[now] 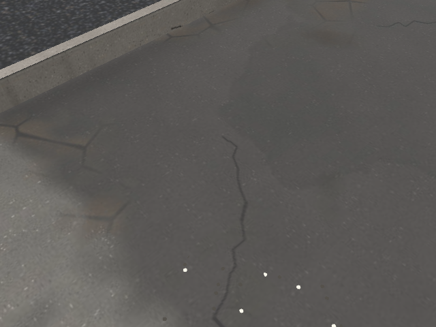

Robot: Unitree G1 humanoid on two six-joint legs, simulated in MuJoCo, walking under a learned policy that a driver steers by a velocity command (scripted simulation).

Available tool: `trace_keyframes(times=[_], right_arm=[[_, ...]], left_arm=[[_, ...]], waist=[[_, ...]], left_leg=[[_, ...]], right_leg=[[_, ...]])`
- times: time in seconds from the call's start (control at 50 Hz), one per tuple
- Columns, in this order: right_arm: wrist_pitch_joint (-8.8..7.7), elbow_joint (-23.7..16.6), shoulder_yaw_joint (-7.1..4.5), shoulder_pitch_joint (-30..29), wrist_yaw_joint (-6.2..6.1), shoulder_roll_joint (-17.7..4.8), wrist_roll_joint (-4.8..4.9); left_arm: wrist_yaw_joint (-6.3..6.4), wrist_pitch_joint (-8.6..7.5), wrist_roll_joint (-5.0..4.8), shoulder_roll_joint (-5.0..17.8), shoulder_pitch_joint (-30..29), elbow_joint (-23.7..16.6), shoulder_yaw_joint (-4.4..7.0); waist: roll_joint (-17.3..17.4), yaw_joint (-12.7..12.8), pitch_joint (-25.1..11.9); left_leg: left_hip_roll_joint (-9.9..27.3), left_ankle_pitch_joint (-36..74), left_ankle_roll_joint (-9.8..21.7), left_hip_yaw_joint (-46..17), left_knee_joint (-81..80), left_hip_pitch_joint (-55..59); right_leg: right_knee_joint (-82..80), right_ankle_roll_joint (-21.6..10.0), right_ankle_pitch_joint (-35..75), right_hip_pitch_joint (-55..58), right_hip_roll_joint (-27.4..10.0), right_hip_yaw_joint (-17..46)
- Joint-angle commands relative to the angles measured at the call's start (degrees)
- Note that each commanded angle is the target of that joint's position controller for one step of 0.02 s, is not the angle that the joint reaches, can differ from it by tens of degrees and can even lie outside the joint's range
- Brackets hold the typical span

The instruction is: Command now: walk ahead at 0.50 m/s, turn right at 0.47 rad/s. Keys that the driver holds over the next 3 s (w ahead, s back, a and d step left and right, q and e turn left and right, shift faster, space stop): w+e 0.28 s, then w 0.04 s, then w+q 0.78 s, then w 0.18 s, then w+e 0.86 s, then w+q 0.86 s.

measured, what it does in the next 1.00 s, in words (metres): walks ahead: right foot, then left foot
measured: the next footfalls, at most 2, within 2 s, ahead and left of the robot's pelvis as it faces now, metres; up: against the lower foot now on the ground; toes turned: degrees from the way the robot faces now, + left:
right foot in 0.10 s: +0.22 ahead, -0.11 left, +0.00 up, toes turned -6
left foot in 0.60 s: +0.55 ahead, +0.05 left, +0.00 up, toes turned -9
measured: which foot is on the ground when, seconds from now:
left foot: down 0.00-0.12, up 0.14-0.58, down 0.60-1.00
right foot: up 0.00-0.08, down 0.10-0.62, up 0.64-1.00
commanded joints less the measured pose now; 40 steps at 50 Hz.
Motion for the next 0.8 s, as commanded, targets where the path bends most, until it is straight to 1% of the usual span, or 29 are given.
trace_keyframes(times=[0.02,0.06,0.08,0.1,0.12,0.14,0.16,0.18,0.2,0.22,0.24,0.3,0.34,0.38,0.44,0.48,0.54,0.56,0.58,0.6,0.62,0.64,0.66,0.68,0.7,0.72,0.74,0.76,0.8], right_arm=[[1.01,-2.07,-2.74,0.55,-0.82,-10.59,0.59],[1.84,-2.51,-3.1,-0.52,-1.52,-12.21,0.84],[2.14,-2.71,-3.12,-1.34,-1.77,-12.71,0.99],[1.82,-3.25,-2.73,-2.49,-1.99,-12.25,1.14],[0.49,-5.81,-0.55,1.85,-1.23,-4.92,-0.88],[-2.02,-6.87,0.4,1.06,-0.21,-4.63,-0.18],[-3.58,-8.45,-0.68,-5.5,0.71,-8.55,2.12],[-4.4,-9.38,-0.43,-7.45,0.9,-8.58,2.51],[-4.57,-8.79,-0.59,-7.55,0.51,-8.24,1.16],[-4.04,-8.39,-1.1,-6.86,0.27,-8.91,0.06],[-3.27,-8.35,-1.25,-5.73,0.35,-8.78,-0.26],[-1.67,-8.49,-0.57,-5.58,0.15,-6.41,-0.73],[-1.51,-9.04,0.32,-9.17,0.26,-4.65,-0.6],[-1.83,-9.23,1.02,-13.12,0.82,-3.44,-0.16],[-2.24,-10.14,0.89,-17.08,1.62,-4.72,1.07],[-2.42,-11.11,0.61,-18.73,2.12,-5.74,1.2],[-2.39,-11.43,0.17,-16.51,2.97,-6.84,1.25],[-2.3,-10.65,-0.35,-13.05,3.02,-7.78,1.19],[-2.15,-8.61,-1.42,-6.08,2.84,-9.3,0.96],[-1.93,-6.99,-2.48,1.94,2.59,-11.93,0.72],[-1.78,-6.98,-3.86,6.12,2.55,-17.83,0.3],[-1.58,-6.22,-3.0,8.09,2.91,-13.87,1.46],[-1.45,-6.99,-1.98,5.17,2.66,-10.75,1.5],[-1.14,-7.92,-1.76,2.15,2.41,-9.92,0.91],[-0.85,-8.35,-1.43,-0.16,2.32,-9.19,0.58],[-0.89,-8.85,-1.01,-1.5,2.12,-8.2,0.23],[-0.76,-9.31,-0.88,-2.3,1.94,-7.95,0.2],[-0.71,-9.43,-0.97,-2.44,1.69,-8.12,0.43],[-0.73,-9.02,-1.29,-1.57,1.03,-9.07,0.76]], left_arm=[[-1.26,-0.94,-0.09,4.07,-7.08,-7.47,0.83],[-1.28,-0.44,-0.14,6.5,-1.78,-7.36,2.15],[-0.88,-0.29,-0.27,9.04,4.91,-6.18,3.53],[0.08,0.02,-0.23,12.48,14.38,-4.17,5.37],[1.26,0.32,-0.39,18.58,17.66,-3.56,6.75],[1.02,-0.61,-0.03,17.55,17.29,-5.28,5.94],[0.91,-1.14,0.32,13.63,16.0,-5.14,4.87],[0.94,-1.46,0.04,11.66,12.76,-5.38,4.32],[0.98,-1.51,-0.14,10.1,8.71,-5.98,3.82],[1.21,-1.53,0.25,8.2,6.04,-6.96,3.15],[1.46,-1.49,0.72,7.97,4.88,-7.76,2.97],[2.44,-1.71,0.65,9.81,4.99,-7.39,3.42],[3.07,-1.63,0.53,9.93,6.1,-6.37,3.3],[3.19,-1.56,0.53,9.6,8.28,-5.14,3.0],[2.8,-1.77,0.58,10.67,11.11,-3.35,2.95],[2.7,-1.7,0.6,11.04,11.94,-2.18,3.05],[3.11,-1.18,0.63,11.79,11.13,-0.97,3.45],[3.28,-0.95,0.72,12.1,9.82,-1.13,3.54],[3.49,-0.54,0.93,11.73,8.65,-1.44,3.36],[3.96,-0.3,1.65,10.29,8.93,-2.43,2.62],[3.67,-1.29,2.05,6.05,15.85,-4.28,1.21],[3.11,-2.55,1.75,6.35,14.6,-3.91,0.76],[2.31,-3.66,0.02,10.05,9.63,-5.17,1.51],[2.09,-4.37,-0.31,9.93,5.11,-6.27,1.33],[2.19,-4.79,0.82,9.51,2.54,-6.96,1.39],[2.43,-4.73,1.83,9.5,2.77,-7.06,1.74],[2.52,-4.45,2.22,9.02,3.57,-7.16,1.8],[2.62,-4.11,2.36,8.48,4.44,-7.01,1.74],[2.97,-3.36,2.42,7.47,3.86,-7.08,1.51]], waist=[[5.14,0.0,3.13],[7.82,3.78,-1.8],[7.76,7.75,-5.58],[5.02,13.15,-10.22],[-8.75,9.44,-15.07],[-7.4,9.13,-23.53],[-2.85,11.33,-17.76],[-0.02,9.22,-10.65],[3.27,6.3,-6.23],[2.47,4.41,-4.14],[0.9,3.0,-3.68],[0.15,2.2,-2.77],[-1.21,3.79,-2.04],[-2.61,6.5,-1.91],[-3.03,8.88,-0.81],[-2.66,9.16,0.55],[-3.04,6.94,0.84],[-3.23,4.88,-1.16],[-1.92,1.18,-5.6],[1.57,-2.01,-11.81],[14.82,0.58,-18.67],[18.08,-0.77,-20.68],[12.53,-1.59,-13.26],[6.88,-1.25,-8.14],[3.22,0.05,-3.82],[3.69,1.8,-3.17],[5.3,2.9,-3.25],[6.35,3.47,-3.47],[6.22,3.62,-3.07]], left_leg=[[19.28,48.05,5.56,-2.44,4.03,2.96],[18.96,66.2,4.28,-1.23,14.27,3.14],[17.94,67.62,3.19,-0.62,23.88,0.02],[15.43,57.28,0.95,-0.07,38.24,-9.79],[6.25,9.04,-2.97,-1.42,59.65,-34.87],[-1.15,-16.28,-3.34,-15.36,70.41,-46.65],[2.9,-11.86,-2.08,-19.79,70.5,-52.28],[5.51,-6.56,-1.14,-18.9,65.25,-52.22],[7.73,-3.51,-1.49,-18.13,59.47,-49.46],[9.09,-1.15,-2.21,-17.99,55.81,-45.58],[9.47,0.31,-3.1,-17.86,54.2,-42.5],[9.16,4.67,-6.2,-15.46,46.28,-40.13],[8.71,13.2,-7.05,-14.27,36.35,-38.7],[7.67,22.77,-6.74,-13.27,27.52,-35.83],[7.32,27.22,-4.81,-13.6,22.0,-36.5],[7.29,23.67,-2.58,-14.18,20.13,-40.11],[6.43,15.77,0.84,-14.17,19.11,-40.44],[4.71,13.88,2.06,-12.79,18.7,-35.66],[2.22,14.98,3.6,-10.8,17.57,-26.21],[5.44,17.96,5.88,-16.4,18.49,-12.71],[18.26,10.4,15.66,-42.66,15.3,7.53],[21.64,-1.44,18.36,-59.61,5.64,13.62],[21.06,-7.05,15.55,-54.42,4.54,9.02],[18.86,-4.32,13.89,-47.91,4.07,1.62],[16.78,1.85,13.23,-42.89,3.15,-5.33],[14.87,8.01,12.6,-39.6,2.34,-9.26],[13.41,12.21,12.65,-37.85,1.55,-11.37],[12.76,15.72,13.06,-36.24,1.12,-12.58],[11.84,20.98,13.55,-33.24,0.71,-15.09]], right_leg=[[-2.3,-2.51,-6.74,-3.21,2.1,-4.05],[-1.34,-5.05,-12.38,6.09,6.29,-7.29],[-3.05,-6.93,-12.28,15.79,8.24,-7.32],[-7.81,-9.67,-8.7,32.01,7.67,-2.96],[-8.36,-18.32,-10.91,53.15,-7.11,23.61],[-17.44,-25.65,-15.98,61.55,-14.99,48.73],[-20.05,-21.99,-15.97,58.2,-13.32,40.99],[-20.54,-19.43,-13.15,49.58,-10.81,32.56],[-21.13,-17.32,-8.0,41.1,-8.14,26.81],[-22.42,-16.49,-2.76,35.06,-6.16,22.88],[-23.72,-16.46,-0.08,31.01,-5.03,21.38],[-25.16,-16.33,6.88,24.04,-2.97,15.52],[-25.31,-14.13,6.36,22.33,-0.79,10.85],[-25.1,-11.93,2.33,22.46,0.26,8.08],[-25.32,-11.47,-3.5,27.13,-3.45,9.93],[-24.09,-11.08,-2.31,32.83,-6.46,10.84],[-20.45,-9.26,7.23,39.17,-9.08,9.65],[-16.62,-8.29,16.78,39.72,-8.26,7.88],[-8.05,-6.96,26.0,38.77,-5.77,4.91],[5.15,-4.92,21.9,32.26,-2.93,1.91],[27.38,0.06,-3.27,10.54,6.07,-1.17],[35.06,0.83,-32.42,-1.36,9.66,4.93],[38.1,-0.16,-29.7,-6.89,5.95,7.67],[35.74,-0.78,-25.37,-6.75,3.69,6.57],[31.09,-0.71,-22.65,-5.95,2.02,5.64],[26.84,-0.39,-19.99,-2.74,0.48,5.78],[24.53,0.37,-18.81,-0.51,0.27,5.49],[22.54,1.27,-18.36,0.34,0.19,5.03],[18.18,3.17,-16.2,0.27,0.65,3.86]])
Over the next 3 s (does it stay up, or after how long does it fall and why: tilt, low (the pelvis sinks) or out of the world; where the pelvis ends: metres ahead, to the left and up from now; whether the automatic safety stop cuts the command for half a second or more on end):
stays up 1.66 -0.07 0.01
